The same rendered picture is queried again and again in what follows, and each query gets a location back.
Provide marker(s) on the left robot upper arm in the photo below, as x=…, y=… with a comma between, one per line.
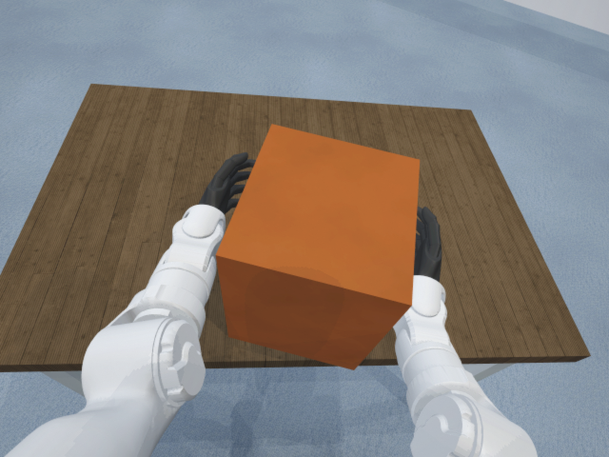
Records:
x=136, y=377

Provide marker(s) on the carton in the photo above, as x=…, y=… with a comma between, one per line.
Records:
x=318, y=257

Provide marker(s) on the right robot hand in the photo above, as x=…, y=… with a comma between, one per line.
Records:
x=428, y=246

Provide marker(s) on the right robot upper arm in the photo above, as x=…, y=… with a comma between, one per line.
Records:
x=453, y=425

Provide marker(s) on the left robot hand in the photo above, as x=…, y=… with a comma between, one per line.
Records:
x=222, y=187

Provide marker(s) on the table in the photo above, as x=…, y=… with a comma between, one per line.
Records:
x=136, y=159

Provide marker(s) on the robot right forearm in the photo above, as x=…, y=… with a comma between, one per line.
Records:
x=429, y=364

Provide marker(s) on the robot left forearm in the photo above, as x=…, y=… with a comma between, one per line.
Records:
x=182, y=281

